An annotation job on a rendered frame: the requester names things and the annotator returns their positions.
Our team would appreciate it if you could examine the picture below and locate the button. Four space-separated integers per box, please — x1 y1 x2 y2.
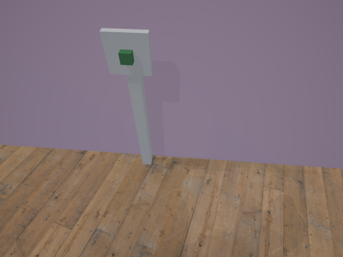
118 49 134 65

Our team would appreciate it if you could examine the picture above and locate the panel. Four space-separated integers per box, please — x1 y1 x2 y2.
99 28 153 164

